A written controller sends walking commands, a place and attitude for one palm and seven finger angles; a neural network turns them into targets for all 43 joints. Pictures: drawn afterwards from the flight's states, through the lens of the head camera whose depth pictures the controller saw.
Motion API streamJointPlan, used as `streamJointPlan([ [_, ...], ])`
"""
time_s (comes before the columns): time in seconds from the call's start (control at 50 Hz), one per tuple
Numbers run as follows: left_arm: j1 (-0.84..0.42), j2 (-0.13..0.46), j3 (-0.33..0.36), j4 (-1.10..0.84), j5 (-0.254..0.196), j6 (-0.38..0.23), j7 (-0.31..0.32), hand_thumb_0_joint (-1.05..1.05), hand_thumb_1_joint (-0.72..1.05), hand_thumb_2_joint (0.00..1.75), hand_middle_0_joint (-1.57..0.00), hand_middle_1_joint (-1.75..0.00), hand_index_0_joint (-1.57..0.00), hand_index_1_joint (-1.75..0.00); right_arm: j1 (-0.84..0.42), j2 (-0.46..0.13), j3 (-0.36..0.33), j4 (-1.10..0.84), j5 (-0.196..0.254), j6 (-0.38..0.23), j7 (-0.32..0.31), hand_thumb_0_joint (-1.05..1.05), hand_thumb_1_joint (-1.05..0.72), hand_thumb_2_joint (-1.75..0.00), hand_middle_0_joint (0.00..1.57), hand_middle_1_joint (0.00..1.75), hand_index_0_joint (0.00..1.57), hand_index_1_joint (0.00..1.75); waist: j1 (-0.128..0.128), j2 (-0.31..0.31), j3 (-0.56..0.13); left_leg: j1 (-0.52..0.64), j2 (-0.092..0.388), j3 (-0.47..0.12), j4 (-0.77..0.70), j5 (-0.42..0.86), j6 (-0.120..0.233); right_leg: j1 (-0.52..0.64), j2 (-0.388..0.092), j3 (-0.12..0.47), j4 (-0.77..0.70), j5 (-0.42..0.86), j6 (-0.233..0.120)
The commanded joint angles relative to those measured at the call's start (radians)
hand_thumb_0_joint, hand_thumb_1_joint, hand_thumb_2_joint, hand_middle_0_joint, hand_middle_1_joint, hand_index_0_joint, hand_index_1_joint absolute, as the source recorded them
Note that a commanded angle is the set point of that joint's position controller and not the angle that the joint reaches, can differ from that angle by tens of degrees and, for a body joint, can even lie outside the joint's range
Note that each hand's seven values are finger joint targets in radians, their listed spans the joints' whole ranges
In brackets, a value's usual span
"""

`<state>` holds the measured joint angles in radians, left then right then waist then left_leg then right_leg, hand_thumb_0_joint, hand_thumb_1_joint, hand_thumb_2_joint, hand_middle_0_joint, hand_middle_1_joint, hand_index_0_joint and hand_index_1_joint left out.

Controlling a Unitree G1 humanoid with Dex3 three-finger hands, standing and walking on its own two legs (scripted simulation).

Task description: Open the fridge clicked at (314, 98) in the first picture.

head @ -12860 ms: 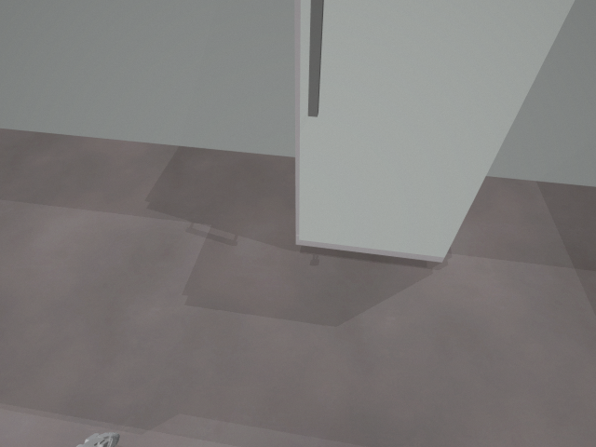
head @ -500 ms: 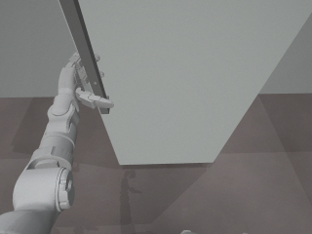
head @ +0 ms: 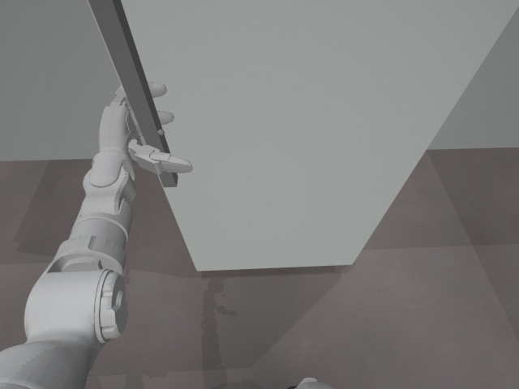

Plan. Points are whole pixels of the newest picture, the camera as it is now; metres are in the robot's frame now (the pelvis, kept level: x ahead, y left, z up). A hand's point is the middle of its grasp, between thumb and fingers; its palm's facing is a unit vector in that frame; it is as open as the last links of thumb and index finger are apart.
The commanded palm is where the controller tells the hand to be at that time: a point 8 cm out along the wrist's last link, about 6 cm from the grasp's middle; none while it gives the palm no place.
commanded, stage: slide the fingers in behind the handle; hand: left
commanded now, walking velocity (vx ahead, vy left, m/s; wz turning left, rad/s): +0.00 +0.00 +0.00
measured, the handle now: (135, 65) +0.53 +0.17 +0.21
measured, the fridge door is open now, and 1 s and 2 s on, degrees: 0 0 0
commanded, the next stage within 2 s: grip the handle and tug to test in 0.16 s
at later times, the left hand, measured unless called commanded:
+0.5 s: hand (161, 131) +0.48 +0.14 +0.12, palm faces +0.00 -1.00 -0.01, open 12.6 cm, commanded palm +0.45 +0.19 +0.13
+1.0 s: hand (159, 132) +0.47 +0.15 +0.13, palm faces +0.02 -1.00 -0.01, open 5.9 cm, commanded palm +0.44 +0.20 +0.13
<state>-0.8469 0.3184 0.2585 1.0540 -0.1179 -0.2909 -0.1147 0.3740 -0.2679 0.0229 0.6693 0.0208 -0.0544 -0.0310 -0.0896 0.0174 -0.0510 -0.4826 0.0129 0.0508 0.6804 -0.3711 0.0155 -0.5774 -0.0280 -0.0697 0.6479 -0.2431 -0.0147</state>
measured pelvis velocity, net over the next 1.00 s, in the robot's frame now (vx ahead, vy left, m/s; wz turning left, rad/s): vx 0.01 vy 0.00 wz -0.01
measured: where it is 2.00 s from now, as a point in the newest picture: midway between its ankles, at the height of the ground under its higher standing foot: outside the picture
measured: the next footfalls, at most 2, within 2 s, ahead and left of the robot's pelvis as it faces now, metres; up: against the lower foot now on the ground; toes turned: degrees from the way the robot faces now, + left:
none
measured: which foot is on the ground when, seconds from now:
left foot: down 0.00-1.00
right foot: down 0.00-1.00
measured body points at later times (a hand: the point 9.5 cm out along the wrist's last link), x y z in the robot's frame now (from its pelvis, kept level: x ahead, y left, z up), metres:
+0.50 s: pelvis +0.01 +0.01 +0.00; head +0.07 +0.00 +0.45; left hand +0.47 +0.20 +0.12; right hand +0.06 -0.26 -0.12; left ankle -0.02 +0.11 -0.72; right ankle +0.04 -0.11 -0.72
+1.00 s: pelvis +0.01 +0.00 +0.00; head +0.06 +0.00 +0.45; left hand +0.47 +0.20 +0.13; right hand +0.07 -0.26 -0.12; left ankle -0.02 +0.11 -0.72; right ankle +0.04 -0.11 -0.72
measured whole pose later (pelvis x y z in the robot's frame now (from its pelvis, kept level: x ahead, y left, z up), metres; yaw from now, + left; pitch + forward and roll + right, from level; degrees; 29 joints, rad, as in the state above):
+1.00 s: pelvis +0.01 +0.00 +0.00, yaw +0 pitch +10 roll +0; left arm -0.78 0.29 0.26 0.96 -0.12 -0.25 -0.09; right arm 0.36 -0.26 0.02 0.65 0.02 -0.03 -0.02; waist -0.08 0.02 -0.07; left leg -0.46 0.01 0.06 0.67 -0.38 0.02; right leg -0.55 -0.02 -0.06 0.63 -0.25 -0.01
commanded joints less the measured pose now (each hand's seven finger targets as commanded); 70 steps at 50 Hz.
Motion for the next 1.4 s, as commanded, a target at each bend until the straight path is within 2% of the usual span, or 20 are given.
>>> streamJointPlan([
  [0.0,-0.503,0.174,0.015,-0.209,-0.010,-0.074,-0.003,0.00,-0.50,0.30,-0.30,-1.20,-0.30,-1.20,0.070,-0.144,-0.053,-0.090,0.003,-0.034,-0.006,0.00,-0.90,-0.90,0.20,0.30,0.20,0.30,-0.015,-0.024,-0.366,0.054,-0.021,-0.048,-0.093,0.212,0.005,0.276,0.038,0.039,-0.039,0.234,-0.011],
  [0.02,-0.493,0.186,0.027,-0.216,-0.010,-0.079,-0.001,0.00,-0.50,0.30,-0.30,-1.20,-0.30,-1.20,0.072,-0.145,-0.052,-0.093,0.000,-0.034,-0.006,0.00,-0.90,-0.90,0.20,0.30,0.20,0.30,-0.007,0.016,-0.381,0.065,-0.023,-0.045,-0.090,0.237,0.004,0.280,0.037,0.042,-0.034,0.251,-0.014],
  [0.14,-0.472,0.230,0.061,-0.226,-0.008,-0.077,-0.004,0.00,-0.50,0.30,-0.30,-1.20,-0.30,-1.20,0.070,-0.145,-0.052,-0.098,0.001,-0.025,-0.006,0.00,-0.90,-0.90,0.20,0.30,0.20,0.30,0.000,0.002,-0.388,0.049,-0.022,-0.039,-0.086,0.261,0.005,0.308,0.037,0.045,-0.029,0.291,-0.010],
  [0.24,-0.466,0.184,0.027,-0.257,-0.017,-0.072,-0.013,0.00,-0.50,0.30,-0.30,-1.20,-0.30,-1.20,0.064,-0.140,-0.053,-0.106,0.003,-0.023,-0.004,0.00,-0.90,-0.90,0.20,0.30,0.20,0.30,-0.005,0.026,-0.387,0.080,-0.019,-0.042,-0.083,0.298,0.002,0.289,0.040,0.039,-0.029,0.306,-0.012],
  [0.26,-0.467,0.200,0.041,-0.251,-0.019,-0.071,-0.010,0.00,-0.45,0.32,-0.30,-1.21,-0.30,-1.21,0.071,-0.144,-0.055,-0.101,0.002,-0.020,-0.005,0.00,-0.90,-0.90,0.20,0.30,0.20,0.30,-0.007,-0.030,-0.387,0.072,-0.017,-0.045,-0.084,0.293,0.004,0.299,0.042,0.037,-0.030,0.307,-0.010],
  [0.32,-0.458,0.174,0.020,-0.283,-0.016,-0.068,-0.008,0.00,-0.31,0.38,-0.32,-1.23,-0.32,-1.23,0.067,-0.141,-0.056,-0.108,0.002,-0.021,-0.003,0.00,-0.90,-0.90,0.20,0.30,0.20,0.30,-0.001,0.034,-0.405,0.105,-0.017,-0.049,-0.082,0.333,-0.001,0.289,0.042,0.033,-0.023,0.315,-0.016],
  [0.36,-0.445,0.148,0.004,-0.266,-0.017,-0.059,-0.006,0.00,-0.22,0.42,-0.33,-1.24,-0.33,-1.24,0.069,-0.139,-0.056,-0.101,0.002,-0.020,-0.001,0.00,-0.90,-0.90,0.20,0.30,0.20,0.30,-0.006,0.010,-0.388,0.103,-0.013,-0.052,-0.081,0.339,-0.003,0.273,0.043,0.029,-0.025,0.313,-0.013],
  [0.42,-0.456,0.195,0.042,-0.258,-0.014,-0.055,0.008,0.00,-0.08,0.48,-0.35,-1.26,-0.35,-1.26,0.074,-0.147,-0.057,-0.099,0.000,-0.015,-0.004,0.00,-0.90,-0.90,0.20,0.30,0.20,0.30,-0.002,-0.029,-0.384,0.078,-0.017,-0.052,-0.085,0.312,0.002,0.298,0.042,0.031,-0.027,0.306,-0.014],
  [0.44,-0.470,0.179,0.028,-0.271,-0.011,-0.056,0.010,0.00,-0.03,0.50,-0.35,-1.27,-0.35,-1.27,0.063,-0.140,-0.054,-0.102,-0.001,-0.015,-0.003,0.00,-0.90,-0.90,0.20,0.30,0.20,0.30,-0.003,0.019,-0.387,0.083,-0.018,-0.047,-0.087,0.316,0.000,0.294,0.040,0.035,-0.025,0.314,-0.013],
  [0.56,-0.453,0.165,0.023,-0.283,-0.008,-0.064,0.017,0.00,0.25,0.62,-0.38,-1.31,-0.38,-1.31,0.072,-0.138,-0.059,-0.099,-0.003,-0.014,0.002,0.00,-0.90,-0.90,0.20,0.30,0.20,0.30,-0.003,-0.027,-0.409,0.101,-0.013,-0.052,-0.079,0.355,-0.001,0.299,0.044,0.031,-0.020,0.339,-0.012],
  [0.6,-0.451,0.148,0.007,-0.276,-0.008,-0.058,0.012,0.00,0.34,0.66,-0.39,-1.32,-0.39,-1.32,0.061,-0.136,-0.055,-0.103,-0.001,-0.013,0.002,0.00,-0.90,-0.90,0.20,0.30,0.20,0.30,-0.005,0.005,-0.387,0.091,-0.016,-0.046,-0.083,0.328,-0.002,0.290,0.042,0.033,-0.025,0.325,-0.012],
  [0.68,-0.441,0.199,0.049,-0.272,-0.007,-0.062,0.010,0.00,0.53,0.74,-0.41,-1.35,-0.41,-1.35,0.065,-0.138,-0.057,-0.102,-0.002,-0.010,-0.001,0.00,-0.90,-0.90,0.20,0.30,0.20,0.30,0.007,-0.007,-0.402,0.079,-0.018,-0.042,-0.084,0.328,0.001,0.319,0.041,0.038,-0.024,0.337,-0.013],
  [0.74,-0.433,0.146,-0.001,-0.315,-0.009,-0.067,-0.001,0.00,0.67,0.80,-0.43,-1.37,-0.43,-1.37,0.057,-0.133,-0.055,-0.111,0.000,-0.011,0.002,0.00,-0.90,-0.90,0.20,0.30,0.20,0.30,0.002,0.033,-0.414,0.107,-0.015,-0.047,-0.082,0.369,-0.002,0.309,0.042,0.033,-0.020,0.349,-0.016],
  [0.84,-0.409,0.149,0.009,-0.292,-0.022,-0.040,-0.001,0.00,0.90,0.90,-0.45,-1.40,-0.45,-1.40,0.051,-0.137,-0.057,-0.109,0.004,-0.005,0.001,0.00,-0.90,-0.90,0.20,0.30,0.20,0.30,-0.002,-0.018,-0.358,0.079,-0.014,-0.042,-0.090,0.329,0.001,0.304,0.043,0.030,-0.035,0.332,-0.012],
  [0.94,-0.387,0.161,0.022,-0.348,-0.013,-0.053,0.011,0.00,0.90,0.90,-0.45,-1.40,-0.45,-1.40,0.044,-0.133,-0.057,-0.118,0.000,-0.009,0.004,0.00,-0.90,-0.90,0.20,0.30,0.20,0.30,0.020,0.037,-0.413,0.111,-0.018,-0.044,-0.088,0.357,-0.002,0.323,0.040,0.034,-0.027,0.340,-0.017],
  [1.0,-0.386,0.168,0.023,-0.298,-0.011,-0.049,0.009,0.00,0.90,0.90,-0.45,-1.40,-0.45,-1.40,0.044,-0.139,-0.056,-0.111,0.002,-0.009,0.001,0.00,-0.90,-0.90,0.20,0.30,0.20,0.30,0.010,-0.038,-0.356,0.068,-0.016,-0.042,-0.097,0.302,0.003,0.323,0.041,0.034,-0.037,0.317,-0.015],
  [1.12,-0.409,0.159,0.010,-0.291,-0.008,-0.054,0.002,0.00,0.90,0.90,-0.45,-1.40,-0.45,-1.40,0.042,-0.138,-0.054,-0.113,0.001,-0.011,-0.005,0.00,-0.90,-0.90,0.20,0.30,0.20,0.30,0.004,0.017,-0.367,0.084,-0.020,-0.040,-0.093,0.305,0.003,0.308,0.039,0.037,-0.036,0.313,-0.017],
  [1.26,-0.455,0.187,0.028,-0.254,-0.009,-0.056,-0.002,0.00,0.90,0.90,-0.45,-1.40,-0.45,-1.40,0.049,-0.139,-0.053,-0.105,0.001,-0.011,-0.008,0.00,-0.90,-0.90,0.20,0.30,0.20,0.30,-0.003,-0.016,-0.368,0.052,-0.024,-0.040,-0.093,0.259,0.006,0.317,0.036,0.044,-0.037,0.296,-0.010],
  [1.32,-0.395,0.177,0.029,-0.277,-0.010,-0.059,-0.009,0.00,0.90,0.90,-0.45,-1.40,-0.45,-1.40,0.046,-0.138,-0.056,-0.116,0.001,-0.010,-0.005,0.00,-0.90,-0.90,0.20,0.30,0.20,0.30,0.016,0.021,-0.401,0.079,-0.024,-0.040,-0.086,0.313,0.003,0.326,0.037,0.040,-0.027,0.324,-0.018],
  [1.38,-0.339,0.163,0.029,-0.297,-0.025,-0.050,-0.010,0.00,0.90,0.90,-0.45,-1.40,-0.45,-1.40,0.036,-0.136,-0.054,-0.124,0.003,-0.011,0.000,0.00,-0.90,-0.90,0.20,0.30,0.20,0.30,0.024,-0.019,-0.390,0.069,-0.021,-0.036,-0.089,0.306,0.004,0.339,0.039,0.038,-0.033,0.329,-0.015],
])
